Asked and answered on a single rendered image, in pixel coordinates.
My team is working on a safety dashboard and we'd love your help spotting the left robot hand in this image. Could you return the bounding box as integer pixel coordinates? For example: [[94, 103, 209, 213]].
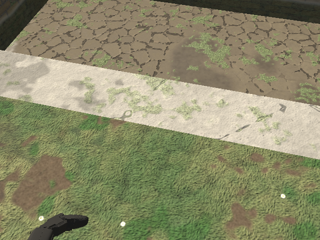
[[28, 213, 89, 240]]

